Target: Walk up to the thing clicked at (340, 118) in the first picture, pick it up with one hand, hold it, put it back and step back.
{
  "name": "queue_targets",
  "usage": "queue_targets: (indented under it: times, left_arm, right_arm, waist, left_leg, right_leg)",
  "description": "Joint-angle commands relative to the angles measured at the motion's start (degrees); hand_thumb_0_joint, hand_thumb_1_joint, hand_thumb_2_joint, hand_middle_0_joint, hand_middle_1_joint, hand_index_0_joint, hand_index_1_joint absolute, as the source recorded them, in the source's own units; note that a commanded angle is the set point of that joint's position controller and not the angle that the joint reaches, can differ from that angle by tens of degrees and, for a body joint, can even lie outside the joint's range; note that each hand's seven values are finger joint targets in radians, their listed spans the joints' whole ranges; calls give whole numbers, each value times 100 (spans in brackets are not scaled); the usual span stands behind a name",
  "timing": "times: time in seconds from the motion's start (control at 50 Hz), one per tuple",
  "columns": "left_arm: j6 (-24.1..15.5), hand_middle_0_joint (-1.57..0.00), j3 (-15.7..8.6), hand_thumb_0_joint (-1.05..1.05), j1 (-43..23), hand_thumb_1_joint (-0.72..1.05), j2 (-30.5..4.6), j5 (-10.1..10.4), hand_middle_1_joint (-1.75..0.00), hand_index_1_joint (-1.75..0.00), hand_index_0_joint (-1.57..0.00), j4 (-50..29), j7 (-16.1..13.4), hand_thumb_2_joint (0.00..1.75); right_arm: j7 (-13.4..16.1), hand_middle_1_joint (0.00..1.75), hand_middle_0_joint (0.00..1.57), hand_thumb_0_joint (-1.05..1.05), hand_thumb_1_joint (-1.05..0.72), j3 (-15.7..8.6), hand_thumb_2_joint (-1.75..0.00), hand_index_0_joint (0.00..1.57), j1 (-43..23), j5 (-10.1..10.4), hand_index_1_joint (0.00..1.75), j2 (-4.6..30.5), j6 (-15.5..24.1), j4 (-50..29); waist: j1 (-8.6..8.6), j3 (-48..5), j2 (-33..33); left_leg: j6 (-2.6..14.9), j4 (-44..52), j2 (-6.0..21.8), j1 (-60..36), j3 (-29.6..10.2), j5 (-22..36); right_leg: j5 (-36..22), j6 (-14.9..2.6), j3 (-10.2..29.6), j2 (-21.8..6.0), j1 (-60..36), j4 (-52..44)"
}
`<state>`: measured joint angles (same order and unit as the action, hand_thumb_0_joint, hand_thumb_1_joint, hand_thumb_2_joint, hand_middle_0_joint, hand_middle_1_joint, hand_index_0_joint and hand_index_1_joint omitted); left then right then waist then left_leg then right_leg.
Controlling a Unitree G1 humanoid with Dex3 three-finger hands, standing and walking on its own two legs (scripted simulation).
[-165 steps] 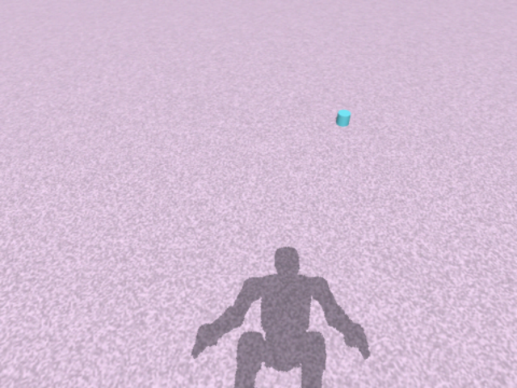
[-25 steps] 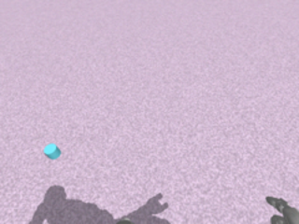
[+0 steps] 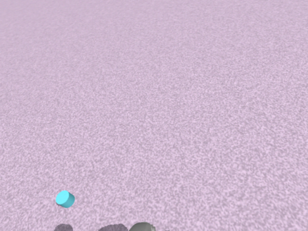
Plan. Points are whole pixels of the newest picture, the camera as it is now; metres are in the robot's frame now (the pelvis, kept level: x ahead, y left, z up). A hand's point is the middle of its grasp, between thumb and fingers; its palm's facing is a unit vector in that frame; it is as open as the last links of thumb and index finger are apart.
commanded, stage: walk up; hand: left
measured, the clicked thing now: (65, 199) +0.49 +0.72 -0.70
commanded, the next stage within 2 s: none
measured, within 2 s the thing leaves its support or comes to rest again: neither
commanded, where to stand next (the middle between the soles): +0.06 +0.65 m, yaw -29 degrees
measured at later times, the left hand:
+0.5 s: hand out of the picture +0.17 +0.53 -0.12, palm faces -0.25 -0.81 -0.53, open 7.3 cm
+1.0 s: hand out of the picture +0.17 +0.82 -0.13, palm faces -0.23 -0.71 -0.66, open 7.3 cm
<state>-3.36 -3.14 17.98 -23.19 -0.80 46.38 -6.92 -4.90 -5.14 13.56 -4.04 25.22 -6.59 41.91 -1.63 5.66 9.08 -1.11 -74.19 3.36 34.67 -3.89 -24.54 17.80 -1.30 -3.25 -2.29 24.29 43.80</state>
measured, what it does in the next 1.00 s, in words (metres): steps to the left, turning right: left foot, then right foot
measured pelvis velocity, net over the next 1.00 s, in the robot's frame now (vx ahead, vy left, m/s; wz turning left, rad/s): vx -0.01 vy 0.52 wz -0.33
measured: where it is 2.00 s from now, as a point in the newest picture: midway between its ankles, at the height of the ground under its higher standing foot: outside the picture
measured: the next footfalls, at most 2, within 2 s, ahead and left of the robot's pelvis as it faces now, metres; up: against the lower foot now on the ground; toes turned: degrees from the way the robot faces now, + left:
left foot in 0.20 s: +0.09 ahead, +0.31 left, +0.00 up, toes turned -4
right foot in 0.58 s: +0.10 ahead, +0.19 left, +0.00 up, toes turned -17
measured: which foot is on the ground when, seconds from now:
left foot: up 0.00-0.18, down 0.20-0.60, up 0.62-0.92, down 0.94-1.00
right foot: down 0.00-0.24, up 0.26-0.56, down 0.58-0.98, up 1.00-1.00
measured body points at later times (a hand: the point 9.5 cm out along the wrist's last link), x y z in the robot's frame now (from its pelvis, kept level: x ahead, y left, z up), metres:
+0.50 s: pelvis +0.02 +0.26 +0.01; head +0.09 +0.23 +0.45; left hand +0.18 +0.57 -0.09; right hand +0.01 -0.07 -0.10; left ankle +0.05 +0.31 -0.71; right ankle +0.06 +0.16 -0.66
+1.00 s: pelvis -0.01 +0.52 -0.04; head +0.02 +0.48 +0.40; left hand +0.18 +0.86 -0.09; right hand +0.00 +0.15 -0.14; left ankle +0.03 +0.67 -0.71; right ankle +0.06 +0.22 -0.69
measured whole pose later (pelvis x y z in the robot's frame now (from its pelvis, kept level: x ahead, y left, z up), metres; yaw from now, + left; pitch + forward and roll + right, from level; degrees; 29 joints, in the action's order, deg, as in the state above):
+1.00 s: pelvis -0.01 +0.52 -0.04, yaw -19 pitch -4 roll +2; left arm -1.3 -5.6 15.2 -29.5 -2.7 45.5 -6.4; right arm -4.1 -7.7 12.0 -3.9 28.4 -6.1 37.5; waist 1.4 9.7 2.4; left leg -3.3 -60.4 3.5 23.7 -0.4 -34.2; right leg 20.5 -0.8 15.1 -8.5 38.0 54.0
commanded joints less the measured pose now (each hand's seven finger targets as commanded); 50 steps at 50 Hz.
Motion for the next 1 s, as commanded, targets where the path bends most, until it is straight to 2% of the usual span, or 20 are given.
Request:
queue_targets:
  times: [0.0, 0.12, 0.18, 0.2, 0.22, 0.24, 0.26, 0.32, 0.46, 0.54, 0.56, 0.58, 0.62, 0.68, 0.76, 0.88, 0.92, 0.94, 0.96, 0.98]
  left_arm:
    - [-151, -20, -740, 0, 200, 90, -2161, -150, -30, -30, -20, -409, -34, 90]
    - [-157, -20, -874, 0, 370, 90, -2544, -274, -30, -30, -20, -508, 8, 90]
    - [-121, -20, -733, 0, -261, 90, -2355, -185, -30, -30, -20, -638, -5, 90]
    - [-91, -20, -578, 0, -336, 90, -1853, -160, -30, -30, -20, -666, -64, 90]
    - [-65, -20, -340, 0, -168, 90, -1038, -86, -30, -30, -20, -709, -111, 90]
    - [-61, -20, -356, 0, -165, 90, -1347, -48, -30, -30, -20, -651, -279, 90]
    - [-73, -20, -311, 0, -226, 90, -1615, -62, -30, -30, -20, -535, -314, 90]
    - [1, -20, -469, 0, 381, 90, -1791, 206, -30, -30, -20, 27, -153, 90]
    - [74, -20, -364, 0, 588, 90, -1379, 210, -30, -30, -20, -192, -61, 90]
    - [37, -20, -533, 0, 1804, 90, -1508, 104, -30, -30, -20, 44, -125, 90]
    - [38, -20, -645, 0, 1843, 90, -1801, 22, -30, -30, -20, -23, -158, 90]
    - [43, -20, -709, 0, 1541, 90, -2019, -75, -30, -30, -20, -315, -187, 90]
    - [-11, -20, -689, 0, 322, 90, -2125, -8, -30, -30, -20, -778, -272, 90]
    - [-100, -20, -552, 0, 10, 90, -1779, 16, -30, -30, -20, -726, -231, 90]
    - [-71, -20, -701, 0, -164, 90, -2072, -148, -30, -30, -20, -647, -57, 90]
    - [-1, -20, -844, 0, 60, 90, -2420, -282, -30, -30, -20, -530, -16, 90]
    - [59, -20, -773, 0, -245, 90, -2278, -200, -30, -30, -20, -518, -9, 90]
    - [115, -20, -657, 0, -221, 90, -1839, -174, -30, -30, -20, -474, -32, 90]
    - [121, -20, -463, 0, -222, 90, -1130, -73, -30, -30, -20, -583, -86, 90]
    - [60, -20, -502, 0, -894, 90, -1494, -122, -30, -30, -20, -683, -244, 90]
  right_arm:
    - [-52, 30, 20, 0, -90, -475, -90, 20, 126, -23, 30, 1148, 139, -601]
    - [-123, 30, 20, 0, -90, -543, -90, 20, -337, -6, 30, 1166, 155, -910]
    - [-34, 30, 20, 0, -90, -683, -90, 20, 774, -18, 30, 1237, 267, -616]
    - [39, 30, 20, 0, -90, -773, -90, 20, 1422, -151, 30, 1407, 345, -446]
    - [133, 30, 20, 0, -90, -834, -90, 20, 1343, -217, 30, 1971, 427, -549]
    - [205, 30, 20, 0, -90, -861, -90, 20, 700, -43, 30, 2354, 479, -646]
    - [249, 30, 20, 0, -90, -838, -90, 20, 271, 16, 30, 2356, 456, -791]
    - [333, 30, 20, 0, -90, -605, -90, 20, -131, -77, 30, 1313, 439, -984]
    - [325, 30, 20, 0, -90, -474, -90, 20, 200, -85, 30, 951, 360, -1183]
    - [243, 30, 20, 0, -90, -402, -90, 20, -537, -39, 30, 836, 241, -1581]
    - [232, 30, 20, 0, -90, -347, -90, 20, -188, 33, 30, 646, 253, -1513]
    - [233, 30, 20, 0, -90, -351, -90, 20, 318, 37, 30, 657, 217, -1455]
    - [371, 30, 20, 0, -90, -568, -90, 20, 512, -74, 30, 1226, 63, -1376]
    - [224, 30, 20, 0, -90, -629, -90, 20, 141, 2, 30, 1364, 112, -1052]
    - [44, 30, 20, 0, -90, -532, -90, 20, 385, -8, 30, 1122, 20, -962]
    - [56, 30, 20, 0, -90, -518, -90, 20, 193, 98, 30, 1100, 35, -989]
    - [94, 30, 20, 0, -90, -618, -90, 20, 1122, 46, 30, 1156, 85, -634]
    - [122, 30, 20, 0, -90, -691, -90, 20, 1586, -49, 30, 1299, 135, -461]
    - [173, 30, 20, 0, -90, -779, -90, 20, 1398, -134, 30, 1920, 181, -610]
    - [237, 30, 20, 0, -90, -776, -90, 20, 529, 74, 30, 2431, 205, -718]
  waist:
    - [-41, -357, -1611]
    - [197, -463, -2197]
    - [-537, -943, -1819]
    - [-1004, -1061, -771]
    - [-874, -673, 1583]
    - [-626, -725, 1924]
    - [-449, -632, 1662]
    - [-153, -410, 171]
    - [-265, -807, 342]
    - [606, -918, -513]
    - [699, -1012, -1256]
    - [499, -1317, -1936]
    - [114, -878, -1372]
    - [-8, -272, -626]
    - [-65, -301, -1483]
    - [239, -655, -2343]
    - [-294, -968, -1908]
    - [-554, -831, -861]
    - [-543, -446, 1213]
    - [-562, 10, 1498]
  left_leg:
    - [79, 427, 323, 142, -136, 315]
    - [214, 1554, 323, -207, 183, -372]
    - [310, 3042, 40, -1804, 489, -25]
    - [258, 3960, -5, -2669, 8, -55]
    - [266, 4809, 1289, -2615, -1814, 1190]
    - [828, 5223, 1716, -2455, -2957, 1967]
    - [1222, 5448, 2005, -1861, -3446, 1341]
    - [629, 4220, 905, -2293, -887, 3082]
    - [884, 3999, 914, -2751, -135, 4144]
    - [169, 2717, 493, -591, 461, 3185]
    - [-181, 1632, 130, 267, 554, 1659]
    - [-445, 39, -157, 1159, 158, -1082]
    - [-425, -1426, 232, 1099, -826, -1069]
    - [-14, -1161, 103, 187, -519, 6]
    - [110, -578, 71, -153, -33, 306]
    - [215, 1990, 151, -802, 401, -1003]
    - [327, 3239, -112, -2054, 711, -505]
    - [413, 3828, -95, -2414, 328, -499]
    - [833, 4704, 1368, -1954, -2067, -80]
    - [1573, 5641, 1889, -625, -3344, -358]
  right_leg:
    - [886, -997, 1667, -1030, 137, -1748]
    - [716, -1125, 1949, -1088, 313, -1333]
    - [-434, -777, 1562, -945, 991, -113]
    - [-613, -354, 1069, -314, 1738, 1645]
    - [2194, -64, 240, 976, 3159, 3119]
    - [2199, -223, 905, 740, 3170, 3556]
    - [1970, -248, 939, 354, 2818, 3674]
    - [868, -123, 849, 363, 2430, 3170]
    - [336, -46, 100, 176, 1003, 987]
    - [-1088, -441, 147, -3, -1981, -1097]
    - [-1071, -777, 1152, -527, -2716, -1271]
    - [-956, -1562, 3351, -2130, -2926, -1545]
    - [-162, -2383, 4680, -3206, -1235, -2200]
    - [734, -1462, 2727, -1738, 253, -2050]
    - [1477, -911, 1679, -885, 614, -1662]
    - [844, -906, 1819, -934, 279, -1248]
    - [496, -512, 1380, -724, 892, -498]
    - [950, -315, 964, -152, 1625, 805]
    - [2013, -8, 130, 1021, 2876, 2784]
    - [1997, -90, 698, 805, 2501, 3334]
